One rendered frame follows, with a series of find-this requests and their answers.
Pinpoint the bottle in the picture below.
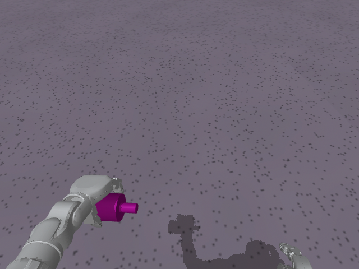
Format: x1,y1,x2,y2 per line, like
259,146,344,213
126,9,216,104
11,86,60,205
95,193,138,222

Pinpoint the right robot hand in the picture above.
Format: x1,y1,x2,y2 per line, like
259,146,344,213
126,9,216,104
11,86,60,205
277,243,313,269

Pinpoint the left robot arm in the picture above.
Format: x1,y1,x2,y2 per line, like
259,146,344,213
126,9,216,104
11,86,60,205
6,192,92,269

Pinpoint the left robot hand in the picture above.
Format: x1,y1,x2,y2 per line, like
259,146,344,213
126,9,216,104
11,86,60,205
70,175,124,228

